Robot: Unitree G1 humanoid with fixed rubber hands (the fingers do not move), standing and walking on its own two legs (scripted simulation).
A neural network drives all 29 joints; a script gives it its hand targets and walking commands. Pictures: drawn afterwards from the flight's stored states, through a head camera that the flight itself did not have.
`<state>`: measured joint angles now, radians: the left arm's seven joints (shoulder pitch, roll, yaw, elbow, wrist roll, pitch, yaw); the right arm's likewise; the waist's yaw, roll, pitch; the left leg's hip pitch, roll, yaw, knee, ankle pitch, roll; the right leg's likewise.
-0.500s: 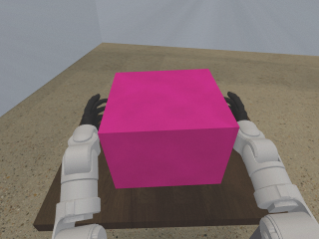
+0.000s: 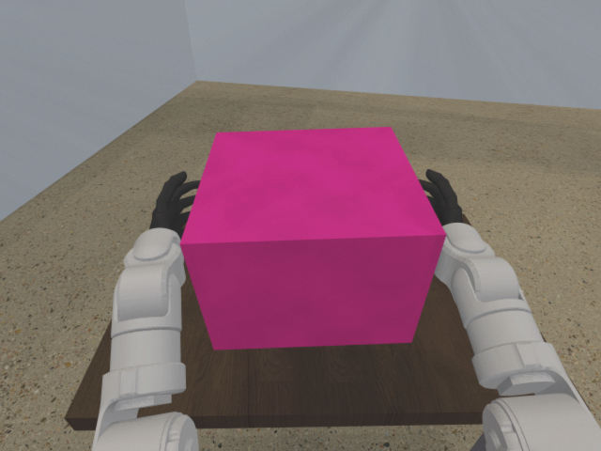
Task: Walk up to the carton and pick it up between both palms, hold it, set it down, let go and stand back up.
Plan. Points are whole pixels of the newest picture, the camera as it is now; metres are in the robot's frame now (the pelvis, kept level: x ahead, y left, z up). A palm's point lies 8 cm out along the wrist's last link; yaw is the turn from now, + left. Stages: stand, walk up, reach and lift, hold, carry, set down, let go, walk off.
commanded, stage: hold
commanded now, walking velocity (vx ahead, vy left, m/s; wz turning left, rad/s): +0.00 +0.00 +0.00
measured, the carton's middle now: (308, 231) +0.40 +0.00 +0.15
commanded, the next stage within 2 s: none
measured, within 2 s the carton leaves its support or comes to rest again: neither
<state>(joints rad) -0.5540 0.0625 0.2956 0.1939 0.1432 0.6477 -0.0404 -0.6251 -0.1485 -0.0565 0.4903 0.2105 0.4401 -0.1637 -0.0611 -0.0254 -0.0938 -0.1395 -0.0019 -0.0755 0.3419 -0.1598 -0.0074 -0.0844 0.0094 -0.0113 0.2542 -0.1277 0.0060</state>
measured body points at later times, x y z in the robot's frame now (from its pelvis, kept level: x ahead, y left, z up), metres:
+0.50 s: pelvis +0.00 +0.00 +0.00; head -0.05 +0.02 +0.45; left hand +0.38 +0.18 +0.18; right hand +0.37 -0.19 +0.18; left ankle +0.02 +0.12 -0.75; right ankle +0.01 -0.12 -0.75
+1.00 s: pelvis +0.00 +0.00 +0.00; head -0.05 +0.02 +0.45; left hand +0.38 +0.18 +0.18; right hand +0.38 -0.18 +0.17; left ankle +0.02 +0.12 -0.75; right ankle +0.01 -0.12 -0.75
